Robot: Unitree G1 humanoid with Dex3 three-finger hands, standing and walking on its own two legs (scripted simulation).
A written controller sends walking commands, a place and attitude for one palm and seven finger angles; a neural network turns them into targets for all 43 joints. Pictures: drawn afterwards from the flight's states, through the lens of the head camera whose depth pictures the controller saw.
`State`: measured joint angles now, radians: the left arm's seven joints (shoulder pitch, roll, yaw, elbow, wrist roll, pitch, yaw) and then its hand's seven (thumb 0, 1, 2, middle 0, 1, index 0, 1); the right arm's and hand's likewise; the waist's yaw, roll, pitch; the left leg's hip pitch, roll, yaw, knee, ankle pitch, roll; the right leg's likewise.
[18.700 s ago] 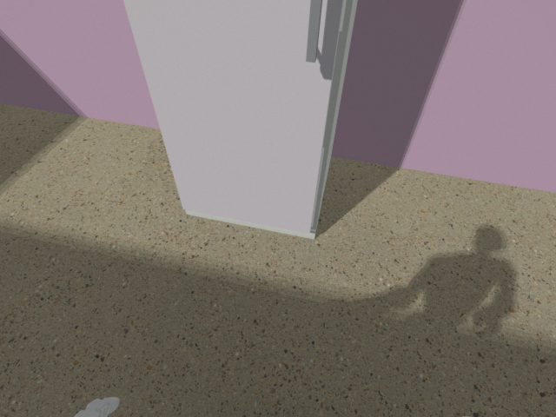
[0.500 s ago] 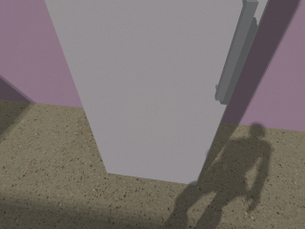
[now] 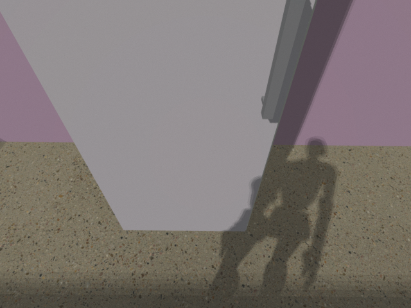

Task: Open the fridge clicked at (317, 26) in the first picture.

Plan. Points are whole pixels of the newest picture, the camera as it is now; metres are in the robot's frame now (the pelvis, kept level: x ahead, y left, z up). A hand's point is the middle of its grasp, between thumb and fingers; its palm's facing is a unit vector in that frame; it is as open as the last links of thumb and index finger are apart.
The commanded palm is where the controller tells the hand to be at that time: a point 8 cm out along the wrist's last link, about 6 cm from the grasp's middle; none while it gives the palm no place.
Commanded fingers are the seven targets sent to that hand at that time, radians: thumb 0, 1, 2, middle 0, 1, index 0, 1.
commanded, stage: come to a stop and stand still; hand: right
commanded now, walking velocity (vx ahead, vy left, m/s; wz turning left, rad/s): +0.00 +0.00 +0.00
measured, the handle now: (278, 53) +0.53 -0.14 +0.24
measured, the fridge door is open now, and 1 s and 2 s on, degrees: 0 0 0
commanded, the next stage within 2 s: look again from close up in 0.78 s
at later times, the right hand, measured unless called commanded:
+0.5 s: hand out of the picture +0.06 -0.18 -0.16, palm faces -0.01 +0.95 -0.30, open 7.4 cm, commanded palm none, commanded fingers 0.00 -0.90 -0.90 0.20 0.30 0.20 0.30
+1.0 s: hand out of the picture -0.09 -0.20 -0.18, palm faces +0.08 +0.98 -0.20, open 7.4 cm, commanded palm none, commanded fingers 0.00 -0.90 -0.90 0.20 0.30 0.20 0.30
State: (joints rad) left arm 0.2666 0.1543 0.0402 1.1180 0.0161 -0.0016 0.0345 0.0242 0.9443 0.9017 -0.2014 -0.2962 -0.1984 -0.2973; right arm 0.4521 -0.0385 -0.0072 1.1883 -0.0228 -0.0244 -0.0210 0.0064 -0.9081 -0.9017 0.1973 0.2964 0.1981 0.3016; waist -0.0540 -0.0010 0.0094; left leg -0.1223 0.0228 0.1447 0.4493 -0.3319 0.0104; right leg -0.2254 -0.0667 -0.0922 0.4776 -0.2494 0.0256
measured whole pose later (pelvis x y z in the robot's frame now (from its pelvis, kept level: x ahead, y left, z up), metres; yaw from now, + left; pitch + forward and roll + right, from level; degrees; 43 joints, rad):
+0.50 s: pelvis -0.03 +0.02 -0.01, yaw +2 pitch -1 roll -1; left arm 0.26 0.18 0.05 1.10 0.03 0.03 0.03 0.01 0.92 0.90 -0.20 -0.30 -0.20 -0.30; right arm 0.16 -0.21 -0.06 1.02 -0.03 0.00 -0.02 0.00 -0.91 -0.90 0.19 0.30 0.19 0.30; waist 0.02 -0.03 0.07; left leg -0.22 0.05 0.07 0.57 -0.32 -0.01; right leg -0.28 -0.08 -0.11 0.56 -0.30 0.03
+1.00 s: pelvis -0.04 -0.03 -0.01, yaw +0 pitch -2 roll +1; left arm 0.15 0.22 0.03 0.95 0.01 -0.01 0.02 0.01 0.91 0.90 -0.20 -0.30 -0.20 -0.30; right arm 0.37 -0.14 -0.02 1.11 -0.02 0.00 -0.05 0.01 -0.91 -0.90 0.20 0.30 0.20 0.30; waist -0.04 -0.02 0.07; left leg -0.22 0.09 0.07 0.59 -0.31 -0.03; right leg -0.24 0.01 -0.08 0.59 -0.30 -0.05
